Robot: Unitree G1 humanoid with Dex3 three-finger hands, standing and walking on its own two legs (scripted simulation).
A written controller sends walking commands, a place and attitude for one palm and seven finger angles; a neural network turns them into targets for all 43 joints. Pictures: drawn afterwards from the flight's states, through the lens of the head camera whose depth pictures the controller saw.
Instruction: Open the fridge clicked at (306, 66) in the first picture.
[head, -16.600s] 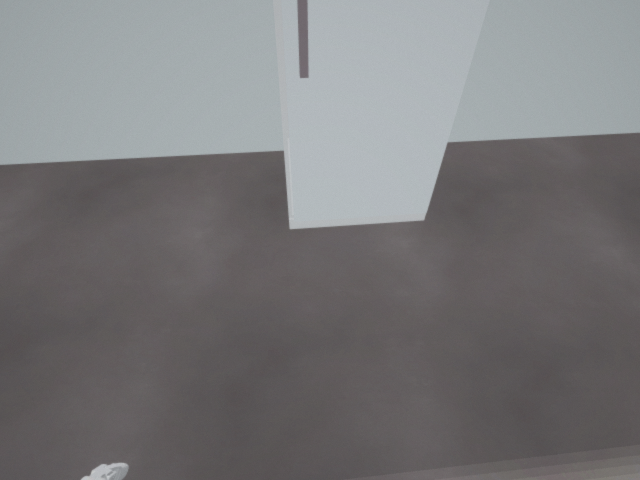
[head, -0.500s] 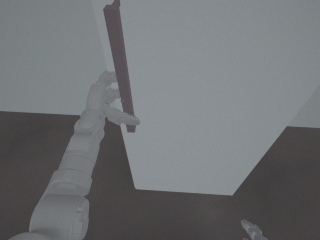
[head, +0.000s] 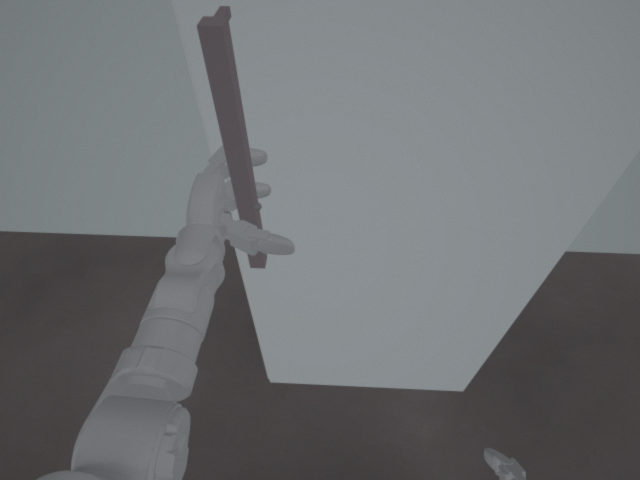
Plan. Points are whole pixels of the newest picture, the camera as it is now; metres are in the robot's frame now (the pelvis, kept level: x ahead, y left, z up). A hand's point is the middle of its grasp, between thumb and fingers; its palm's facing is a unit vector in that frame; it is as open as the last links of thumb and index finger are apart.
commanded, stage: slide the fingers in behind the handle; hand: left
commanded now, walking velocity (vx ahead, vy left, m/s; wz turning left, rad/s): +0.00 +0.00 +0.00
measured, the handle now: (245, 164) +0.48 +0.11 +0.16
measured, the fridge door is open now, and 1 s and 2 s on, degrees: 0 0 0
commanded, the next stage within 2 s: grip the handle and tug to test in 0.38 s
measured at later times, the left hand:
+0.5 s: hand (250, 206) +0.42 +0.10 +0.13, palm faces -0.03 -1.00 +0.00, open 14.0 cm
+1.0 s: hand (252, 206) +0.42 +0.10 +0.14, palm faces -0.03 -1.00 -0.01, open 8.2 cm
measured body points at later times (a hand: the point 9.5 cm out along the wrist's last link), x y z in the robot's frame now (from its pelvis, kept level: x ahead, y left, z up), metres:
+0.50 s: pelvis -0.01 +0.00 +0.00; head +0.01 +0.00 +0.45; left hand +0.42 +0.15 +0.14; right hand +0.11 -0.24 -0.11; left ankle -0.02 +0.13 -0.73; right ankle +0.05 -0.10 -0.73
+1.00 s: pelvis +0.00 +0.00 +0.00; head +0.01 +0.00 +0.45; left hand +0.41 +0.15 +0.14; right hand +0.11 -0.24 -0.11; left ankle -0.02 +0.13 -0.73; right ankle +0.05 -0.10 -0.73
